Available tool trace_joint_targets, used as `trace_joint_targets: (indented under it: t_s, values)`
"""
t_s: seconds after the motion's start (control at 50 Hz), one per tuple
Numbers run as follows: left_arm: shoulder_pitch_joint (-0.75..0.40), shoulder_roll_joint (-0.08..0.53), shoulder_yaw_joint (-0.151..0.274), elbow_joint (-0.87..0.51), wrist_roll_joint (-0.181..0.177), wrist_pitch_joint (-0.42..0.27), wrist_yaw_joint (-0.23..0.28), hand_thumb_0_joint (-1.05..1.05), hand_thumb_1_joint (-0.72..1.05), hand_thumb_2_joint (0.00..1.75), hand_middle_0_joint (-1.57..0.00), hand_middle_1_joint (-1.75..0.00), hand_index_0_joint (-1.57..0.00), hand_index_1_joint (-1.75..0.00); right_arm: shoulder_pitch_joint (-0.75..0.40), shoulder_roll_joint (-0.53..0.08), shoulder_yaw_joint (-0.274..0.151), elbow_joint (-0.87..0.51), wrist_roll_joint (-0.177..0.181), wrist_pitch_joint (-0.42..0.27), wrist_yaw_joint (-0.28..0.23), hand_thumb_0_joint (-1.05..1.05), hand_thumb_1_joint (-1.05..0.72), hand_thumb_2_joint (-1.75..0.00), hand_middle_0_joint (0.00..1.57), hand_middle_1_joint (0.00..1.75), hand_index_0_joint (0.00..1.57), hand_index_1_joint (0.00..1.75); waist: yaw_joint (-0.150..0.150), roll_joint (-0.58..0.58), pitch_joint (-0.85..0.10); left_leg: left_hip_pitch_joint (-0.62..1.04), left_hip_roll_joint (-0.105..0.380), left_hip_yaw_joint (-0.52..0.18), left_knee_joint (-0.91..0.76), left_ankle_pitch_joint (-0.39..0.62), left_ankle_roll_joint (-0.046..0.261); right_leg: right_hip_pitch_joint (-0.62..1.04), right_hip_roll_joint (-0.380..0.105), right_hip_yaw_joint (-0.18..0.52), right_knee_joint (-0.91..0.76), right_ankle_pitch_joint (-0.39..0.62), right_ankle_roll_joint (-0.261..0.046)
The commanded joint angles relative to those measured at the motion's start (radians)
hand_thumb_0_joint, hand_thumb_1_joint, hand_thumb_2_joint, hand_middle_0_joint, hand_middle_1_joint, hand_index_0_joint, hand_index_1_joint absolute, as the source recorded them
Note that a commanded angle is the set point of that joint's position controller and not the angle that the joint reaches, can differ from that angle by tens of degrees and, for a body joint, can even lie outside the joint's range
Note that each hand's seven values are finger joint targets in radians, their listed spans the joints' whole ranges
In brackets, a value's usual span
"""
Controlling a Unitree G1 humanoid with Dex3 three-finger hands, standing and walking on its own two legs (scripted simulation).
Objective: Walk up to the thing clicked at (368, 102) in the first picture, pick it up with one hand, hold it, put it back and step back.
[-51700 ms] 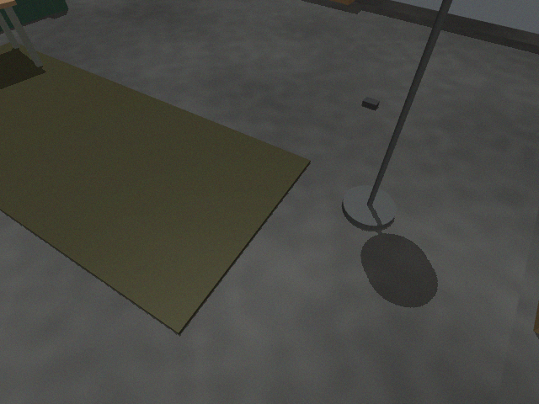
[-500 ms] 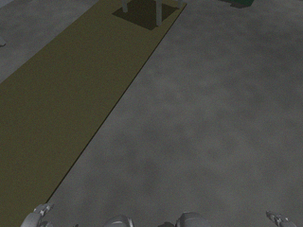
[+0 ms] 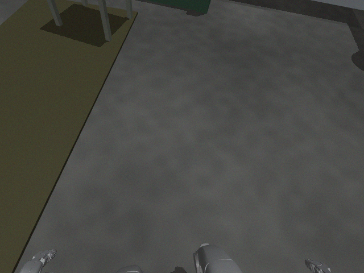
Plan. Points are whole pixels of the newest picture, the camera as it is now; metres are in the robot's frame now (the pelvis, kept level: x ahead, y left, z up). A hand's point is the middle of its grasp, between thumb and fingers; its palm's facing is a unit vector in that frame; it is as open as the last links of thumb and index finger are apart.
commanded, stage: walk up
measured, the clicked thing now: out of the picture -0.43 +0.07 -0.75
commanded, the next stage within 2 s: none
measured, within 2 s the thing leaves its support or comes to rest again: neither
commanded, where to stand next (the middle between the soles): +0.06 -0.02 m, yaw -20 degrees
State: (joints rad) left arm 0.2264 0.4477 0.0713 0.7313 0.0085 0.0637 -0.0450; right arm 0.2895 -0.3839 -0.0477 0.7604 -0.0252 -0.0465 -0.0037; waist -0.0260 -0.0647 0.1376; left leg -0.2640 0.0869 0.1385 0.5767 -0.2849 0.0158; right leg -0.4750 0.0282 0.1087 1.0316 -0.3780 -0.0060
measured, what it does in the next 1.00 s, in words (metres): steps to the right: right foot, then left foot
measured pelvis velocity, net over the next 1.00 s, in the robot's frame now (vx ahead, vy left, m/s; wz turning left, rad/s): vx -0.06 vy -0.09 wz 0.21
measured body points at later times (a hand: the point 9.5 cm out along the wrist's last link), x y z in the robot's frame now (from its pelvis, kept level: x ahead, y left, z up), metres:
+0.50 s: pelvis -0.01 -0.03 -0.02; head +0.03 -0.05 +0.42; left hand +0.15 +0.27 -0.12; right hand +0.03 -0.35 -0.14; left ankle +0.03 +0.11 -0.72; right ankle +0.02 -0.15 -0.73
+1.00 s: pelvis -0.06 -0.09 +0.00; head -0.03 -0.09 +0.45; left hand +0.03 +0.24 -0.09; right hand +0.06 -0.41 -0.11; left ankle +0.00 +0.07 -0.68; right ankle -0.03 -0.17 -0.73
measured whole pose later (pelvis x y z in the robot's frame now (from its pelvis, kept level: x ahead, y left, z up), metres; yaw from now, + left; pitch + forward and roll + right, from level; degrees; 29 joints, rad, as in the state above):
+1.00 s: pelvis -0.06 -0.09 +0.00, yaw +12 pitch -2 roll +2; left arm 0.10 0.38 0.08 0.78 0.04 0.04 -0.04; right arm 0.33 -0.41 -0.06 0.79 -0.04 0.04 0.01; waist 0.00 -0.03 0.11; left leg -0.51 -0.06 -0.11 0.88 -0.36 -0.02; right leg -0.22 0.02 0.00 0.55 -0.29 -0.07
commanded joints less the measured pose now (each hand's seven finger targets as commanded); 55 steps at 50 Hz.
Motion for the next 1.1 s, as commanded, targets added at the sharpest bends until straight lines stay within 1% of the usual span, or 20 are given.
trace_joint_targets:
  t_s: [0.0, 0.12, 0.14, 0.16, 0.2, 0.26, 0.4, 0.48, 0.52, 0.54, 0.56, 0.6, 0.64, 0.74, 0.8, 0.84, 0.88, 0.92, 0.98, 1.08]
  values:
    - [-0.010, 0.124, 0.041, -0.093, -0.005, -0.045, 0.008, 0.00, 0.90, 0.90, -0.20, -0.30, -0.20, -0.30, 0.048, -0.281, -0.095, -0.091, -0.002, -0.013, -0.009, 0.00, -0.90, -0.90, 0.20, 0.30, 0.20, 0.30, -0.035, 0.283, -0.165, 0.229, 0.209, -0.135, -0.102, 0.487, 0.162, -0.050, -0.036, -0.082, -0.146, -0.020, 0.015]
    - [0.139, 0.145, 0.057, 0.000, 0.005, -0.074, 0.034, 0.00, 0.90, 0.90, -0.20, -0.30, -0.20, -0.30, -0.035, -0.269, -0.085, -0.132, 0.018, 0.030, 0.004, 0.00, -0.90, -0.90, 0.20, 0.30, 0.20, 0.30, 0.047, 0.205, -0.216, 0.017, 0.182, -0.053, 0.187, 0.367, 0.116, 0.298, 0.014, -0.163, -0.514, 0.152, -0.031]
    - [0.173, 0.209, 0.079, 0.011, 0.011, -0.086, 0.042, 0.00, 0.90, 0.90, -0.20, -0.30, -0.20, -0.30, -0.017, -0.219, -0.067, -0.139, 0.023, 0.035, 0.004, 0.00, -0.90, -0.90, 0.20, 0.30, 0.20, 0.30, 0.070, 0.026, -0.227, -0.121, 0.110, -0.018, 0.384, 0.217, 0.067, 0.408, -0.035, -0.015, -0.553, 0.210, -0.063]
    - [0.166, 0.288, 0.098, -0.009, 0.020, -0.094, 0.052, 0.00, 0.90, 0.90, -0.20, -0.30, -0.20, -0.30, -0.007, -0.137, -0.038, -0.161, 0.031, 0.040, 0.006, 0.00, -0.90, -0.90, 0.20, 0.30, 0.20, 0.30, 0.060, -0.232, -0.183, -0.369, -0.028, -0.024, 0.540, -0.258, 0.005, 0.459, -0.273, 0.392, -0.615, 0.327, -0.152]
    - [0.073, 0.301, 0.086, -0.047, 0.014, -0.082, 0.057, 0.00, 0.90, 0.90, -0.20, -0.30, -0.20, -0.30, -0.069, -0.233, -0.066, -0.141, 0.023, 0.052, -0.017, 0.00, -0.90, -0.90, 0.20, 0.30, 0.20, 0.30, 0.062, -0.124, -0.128, -0.285, -0.001, -0.150, 0.586, -0.380, -0.016, 0.204, -0.384, 0.505, -0.635, 0.297, -0.317]
    - [-0.008, 0.223, 0.065, -0.049, 0.009, -0.088, 0.068, 0.00, 0.90, 0.90, -0.20, -0.30, -0.20, -0.30, -0.008, -0.231, -0.063, -0.056, 0.036, 0.047, -0.006, 0.00, -0.90, -0.90, 0.20, 0.30, 0.20, 0.30, 0.009, -0.089, -0.117, -0.261, 0.004, -0.161, 0.534, -0.213, -0.007, 0.217, -0.202, 0.250, -0.557, 0.289, -0.205]
    - [0.068, 0.206, 0.060, -0.041, 0.018, -0.095, 0.073, 0.00, 0.90, 0.90, -0.20, -0.30, -0.20, -0.30, -0.058, -0.219, -0.054, -0.034, 0.012, 0.035, -0.009, 0.00, -0.90, -0.90, 0.20, 0.30, 0.20, 0.30, 0.054, -0.112, -0.166, -0.227, -0.037, -0.149, 0.335, -0.203, -0.008, 0.253, -0.195, 0.299, -0.504, 0.374, -0.228]
    - [-0.008, 0.195, 0.048, -0.054, 0.007, -0.079, 0.066, 0.00, 0.90, 0.90, -0.20, -0.30, -0.20, -0.30, 0.011, -0.190, -0.059, 0.009, 0.008, 0.014, -0.008, 0.00, -0.90, -0.90, 0.20, 0.30, 0.20, 0.30, -0.008, -0.096, -0.179, 0.037, -0.094, -0.103, 0.069, -0.075, 0.015, 0.070, -0.152, 0.234, -0.405, 0.388, -0.180]
    - [-0.018, 0.107, 0.024, -0.068, -0.007, -0.075, 0.068, 0.00, 0.90, 0.90, -0.20, -0.30, -0.20, -0.30, 0.051, -0.253, -0.075, 0.017, -0.018, 0.000, -0.014, 0.00, -0.90, -0.90, 0.20, 0.30, 0.20, 0.30, -0.031, 0.102, -0.188, 0.140, 0.077, -0.375, -0.123, -0.060, 0.075, -0.073, -0.049, 0.169, -0.214, 0.238, -0.068]
    - [-0.218, 0.136, 0.049, -0.123, 0.008, -0.057, 0.048, 0.00, 0.90, 0.90, -0.20, -0.30, -0.20, -0.30, 0.084, -0.319, -0.085, -0.005, 0.015, 0.025, -0.005, 0.00, -0.90, -0.90, 0.20, 0.30, 0.20, 0.30, -0.023, 0.149, -0.134, 0.066, 0.196, -0.831, -0.292, 0.102, 0.161, -0.124, 0.061, -0.091, -0.048, -0.123, -0.003]
    - [-0.259, 0.152, 0.055, -0.143, 0.027, -0.054, 0.053, 0.00, 0.90, 0.90, -0.20, -0.30, -0.20, -0.30, 0.061, -0.395, -0.106, -0.014, 0.011, 0.031, -0.004, 0.00, -0.90, -0.90, 0.20, 0.30, 0.20, 0.30, -0.040, 0.229, -0.099, 0.039, 0.259, -1.055, -0.344, 0.133, 0.254, -0.153, 0.104, -0.007, 0.057, -0.252, 0.000]
    - [-0.161, 0.163, 0.061, -0.093, 0.023, -0.055, 0.044, 0.00, 0.90, 0.90, -0.20, -0.30, -0.20, -0.30, -0.024, -0.335, -0.093, -0.038, 0.009, 0.027, -0.017, 0.00, -0.90, -0.90, 0.20, 0.30, 0.20, 0.30, 0.034, 0.203, -0.079, 0.080, 0.192, -0.845, -0.252, 0.260, 0.256, -0.148, 0.041, 0.050, 0.106, -0.185, 0.005]
    - [-0.091, 0.155, 0.058, -0.042, 0.013, -0.048, 0.031, 0.00, 0.90, 0.90, -0.20, -0.30, -0.20, -0.30, -0.064, -0.278, -0.069, -0.044, 0.023, 0.023, -0.028, 0.00, -0.90, -0.90, 0.20, 0.30, 0.20, 0.30, 0.084, 0.151, -0.144, 0.175, 0.065, -0.563, -0.177, 0.336, 0.150, -0.165, 0.014, 0.008, 0.074, -0.057, -0.004]
    - [-0.208, 0.105, 0.059, -0.094, 0.009, -0.036, 0.013, 0.00, 0.90, 0.90, -0.20, -0.30, -0.20, -0.30, 0.048, -0.281, -0.075, -0.049, -0.006, 0.035, -0.015, 0.00, -0.90, -0.90, 0.20, 0.30, 0.20, 0.30, 0.021, 0.283, -0.211, 0.094, 0.007, -0.625, -0.202, 0.194, 0.141, 0.082, 0.063, -0.031, -0.194, -0.111, 0.004]
    - [-0.169, 0.100, 0.066, -0.090, 0.002, -0.043, 0.015, 0.00, 0.90, 0.90, -0.20, -0.30, -0.20, -0.30, 0.016, -0.287, -0.083, -0.085, -0.020, 0.048, -0.012, 0.00, -0.90, -0.90, 0.20, 0.30, 0.20, 0.30, 0.051, 0.319, -0.198, -0.035, 0.022, -0.682, -0.204, 0.145, 0.148, 0.236, 0.060, 0.007, -0.390, -0.133, -0.034]
    - [-0.053, 0.116, 0.082, -0.043, 0.002, -0.052, 0.022, 0.00, 0.90, 0.90, -0.20, -0.30, -0.20, -0.30, -0.043, -0.245, -0.067, -0.115, -0.016, 0.058, -0.003, 0.00, -0.90, -0.90, 0.20, 0.30, 0.20, 0.30, 0.129, 0.244, -0.203, -0.270, -0.075, -0.584, -0.150, -0.038, 0.065, 0.551, 0.044, -0.016, -0.639, 0.022, -0.067]
    - [-0.044, 0.234, 0.108, -0.046, 0.035, -0.057, 0.033, 0.00, 0.90, 0.90, -0.20, -0.30, -0.20, -0.30, 0.046, -0.143, -0.038, -0.118, 0.002, 0.054, -0.014, 0.00, -0.90, -0.90, 0.20, 0.30, 0.20, 0.30, 0.118, -0.119, -0.248, -0.514, -0.211, -0.323, 0.246, -0.250, -0.022, 0.658, -0.357, 0.376, -0.780, -0.185, -0.140]
    - [-0.254, 0.247, 0.112, -0.095, 0.040, -0.055, 0.026, 0.00, 0.90, 0.90, -0.20, -0.30, -0.20, -0.30, 0.078, -0.261, -0.076, -0.078, -0.013, 0.057, -0.018, 0.00, -0.90, -0.90, 0.20, 0.30, 0.20, 0.30, 0.051, -0.124, -0.126, -0.421, -0.072, -0.227, 0.415, -0.156, -0.043, 0.299, -0.485, 0.430, -0.860, -0.383, -0.253]
    - [-0.258, 0.123, 0.071, -0.059, 0.031, -0.082, 0.030, 0.00, 0.90, 0.90, -0.20, -0.30, -0.20, -0.30, 0.065, -0.234, -0.077, -0.036, 0.002, 0.057, 0.024, 0.00, -0.90, -0.90, 0.20, 0.30, 0.20, 0.30, 0.016, -0.043, -0.053, -0.307, -0.080, -0.236, 0.433, 0.035, -0.017, 0.246, -0.232, 0.118, -0.823, -0.134, -0.116]
    - [-0.123, 0.154, 0.085, -0.047, 0.031, -0.086, 0.007, 0.00, 0.90, 0.90, -0.20, -0.30, -0.20, -0.30, 0.027, -0.222, -0.064, -0.045, 0.006, 0.065, 0.051, 0.00, -0.90, -0.90, 0.20, 0.30, 0.20, 0.30, 0.074, -0.112, -0.018, -0.363, -0.038, -0.137, 0.339, 0.018, -0.026, 0.373, -0.259, -0.005, -0.826, -0.098, -0.124]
